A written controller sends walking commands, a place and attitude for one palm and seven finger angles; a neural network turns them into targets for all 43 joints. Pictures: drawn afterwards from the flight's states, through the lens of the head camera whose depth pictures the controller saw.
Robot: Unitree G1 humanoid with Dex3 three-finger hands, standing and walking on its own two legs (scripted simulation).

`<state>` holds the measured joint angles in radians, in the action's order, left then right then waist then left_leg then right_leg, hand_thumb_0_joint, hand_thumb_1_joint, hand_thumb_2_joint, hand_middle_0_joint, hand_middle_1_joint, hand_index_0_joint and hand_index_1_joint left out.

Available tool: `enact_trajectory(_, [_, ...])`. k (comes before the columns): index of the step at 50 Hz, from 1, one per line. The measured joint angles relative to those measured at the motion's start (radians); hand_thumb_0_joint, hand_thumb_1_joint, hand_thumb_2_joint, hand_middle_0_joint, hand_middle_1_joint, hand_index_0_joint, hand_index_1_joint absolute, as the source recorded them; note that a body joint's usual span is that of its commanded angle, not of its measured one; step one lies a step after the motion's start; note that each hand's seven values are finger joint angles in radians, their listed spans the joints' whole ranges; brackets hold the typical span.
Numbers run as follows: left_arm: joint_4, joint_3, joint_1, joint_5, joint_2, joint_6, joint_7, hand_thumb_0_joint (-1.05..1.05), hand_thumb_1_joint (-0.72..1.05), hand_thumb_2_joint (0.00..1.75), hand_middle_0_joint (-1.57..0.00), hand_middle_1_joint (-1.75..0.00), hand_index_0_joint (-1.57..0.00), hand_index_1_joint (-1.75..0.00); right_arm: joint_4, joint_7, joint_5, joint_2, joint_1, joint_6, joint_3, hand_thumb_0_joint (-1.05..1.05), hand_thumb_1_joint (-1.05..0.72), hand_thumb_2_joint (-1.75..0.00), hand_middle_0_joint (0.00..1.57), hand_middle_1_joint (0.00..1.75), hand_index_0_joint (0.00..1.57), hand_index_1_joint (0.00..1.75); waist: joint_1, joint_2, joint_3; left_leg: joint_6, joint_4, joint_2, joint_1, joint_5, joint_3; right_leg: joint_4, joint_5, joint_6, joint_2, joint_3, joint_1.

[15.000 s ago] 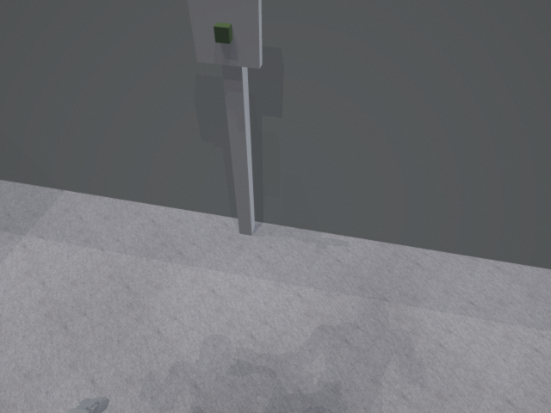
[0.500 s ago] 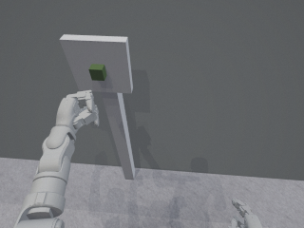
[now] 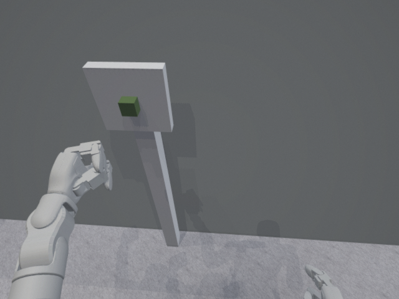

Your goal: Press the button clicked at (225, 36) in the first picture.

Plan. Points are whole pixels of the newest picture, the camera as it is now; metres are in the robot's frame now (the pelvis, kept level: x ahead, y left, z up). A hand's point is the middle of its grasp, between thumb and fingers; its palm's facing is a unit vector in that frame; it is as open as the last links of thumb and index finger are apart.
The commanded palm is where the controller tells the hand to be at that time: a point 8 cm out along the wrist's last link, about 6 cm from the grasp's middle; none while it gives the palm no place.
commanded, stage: draw the hand back to the body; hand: left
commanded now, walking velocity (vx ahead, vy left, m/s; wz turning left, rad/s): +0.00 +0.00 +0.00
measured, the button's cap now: (130, 105) +0.50 +0.20 +0.15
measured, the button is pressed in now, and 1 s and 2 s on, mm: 0 0 0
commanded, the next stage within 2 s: step back with the hand held close in 1.08 s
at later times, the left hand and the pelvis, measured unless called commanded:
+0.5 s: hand (59, 204) +0.22 +0.24 +0.16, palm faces +0.34 -0.89 -0.29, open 3.1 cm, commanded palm +0.17 +0.28 +0.17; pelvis +0.00 +0.01 +0.02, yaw +0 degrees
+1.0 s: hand (24, 224) +0.18 +0.26 +0.17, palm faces +0.41 -0.83 -0.37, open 3.1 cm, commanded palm +0.13 +0.30 +0.19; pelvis +0.01 +0.02 +0.02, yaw +0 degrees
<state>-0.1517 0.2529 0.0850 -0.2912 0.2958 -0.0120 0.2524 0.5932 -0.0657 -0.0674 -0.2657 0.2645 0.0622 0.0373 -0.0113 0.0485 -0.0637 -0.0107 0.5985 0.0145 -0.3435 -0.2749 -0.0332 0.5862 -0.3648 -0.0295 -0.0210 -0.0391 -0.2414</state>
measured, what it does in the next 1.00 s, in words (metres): stands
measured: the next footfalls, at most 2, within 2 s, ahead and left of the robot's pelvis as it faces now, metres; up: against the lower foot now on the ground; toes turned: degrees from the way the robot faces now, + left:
none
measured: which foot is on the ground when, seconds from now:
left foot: down 0.00-1.00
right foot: down 0.00-1.00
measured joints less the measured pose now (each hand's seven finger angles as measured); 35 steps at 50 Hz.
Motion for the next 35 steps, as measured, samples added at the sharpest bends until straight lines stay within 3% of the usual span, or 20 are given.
enact_trajectory(6, [0.1, -0.001, -0.067, -0.014, 0.002, -0.038, 0.013, 0.02, 0.9, 0.9, -1.3, -1.5, -1.3, -1.5, -0.013, -0.014, -0.003, -0.001, -0.042, 0.031, 0.004, 0.01, -0.91, -0.9, 0.2, 0.3, 0.2, 0.3, -0.017, 0.004, 0.003, 0.0, -0.01, -0.003, 0.021, 0.012, 0.012, -0.018, 0.012, 0.0, 0.001, -0.012, 0.029])
enact_trajectory(11, [0.23, -0.061, -0.169, 0.12, 0.005, 0.026, -0.182, 0.02, 0.9, 0.9, -1.3, -1.5, -1.3, -1.5, -0.002, -0.021, 0.031, 0.014, -0.096, 0.039, 0.01, 0.01, -0.91, -0.9, 0.2, 0.3, 0.2, 0.3, -0.024, 0.006, 0.041, 0.0, -0.075, -0.001, 0.081, 0.046, 0.009, -0.089, 0.051, 0.001, -0.002, -0.008, 0.09])
enact_trajectory(18, [0.316, -0.079, -0.28, 0.196, -0.001, 0.061, -0.307, 0.02, 0.89, 0.9, -1.3, -1.5, -1.3, -1.5, 0.023, -0.022, 0.056, 0.038, -0.111, 0.0, 0.019, 0.01, -0.91, -0.9, 0.2, 0.3, 0.2, 0.3, -0.044, 0.0, 0.082, -0.004, -0.169, -0.005, 0.166, 0.089, 0.004, -0.195, 0.103, 0.005, -0.002, -0.002, 0.178])
enact_trajectory(24, [0.385, -0.058, -0.353, 0.213, 0.004, 0.075, -0.338, 0.02, 0.89, 0.9, -1.3, -1.5, -1.31, -1.5, 0.04, -0.014, 0.067, 0.046, -0.099, -0.016, 0.019, 0.01, -0.91, -0.9, 0.2, 0.3, 0.2, 0.3, -0.049, 0.008, 0.094, -0.01, -0.208, -0.012, 0.209, 0.1, -0.003, -0.238, 0.119, 0.011, 0.005, 0.005, 0.221])
enact_trajectory(35, [0.543, -0.01, -0.535, 0.218, 0.021, 0.095, -0.337, 0.02, 0.89, 0.9, -1.3, -1.49, -1.31, -1.5, 0.036, 0.001, 0.073, 0.044, -0.077, -0.027, -0.001, 0.01, -0.91, -0.9, 0.2, 0.3, 0.2, 0.3, -0.047, 0.012, 0.081, -0.017, -0.205, -0.018, 0.226, 0.083, -0.014, -0.245, 0.11, 0.02, 0.012, 0.015, 0.24])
